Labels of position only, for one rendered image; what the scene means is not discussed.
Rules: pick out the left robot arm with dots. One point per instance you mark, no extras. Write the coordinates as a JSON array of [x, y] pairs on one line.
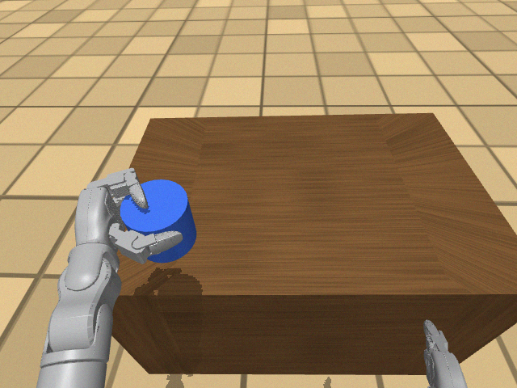
[[78, 340]]

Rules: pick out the left robot hand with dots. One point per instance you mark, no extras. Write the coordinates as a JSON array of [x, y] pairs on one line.
[[98, 220]]

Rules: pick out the can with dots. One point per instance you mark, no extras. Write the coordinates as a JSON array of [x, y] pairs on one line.
[[168, 210]]

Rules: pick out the right robot hand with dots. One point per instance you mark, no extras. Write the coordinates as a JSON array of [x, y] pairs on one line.
[[443, 369]]

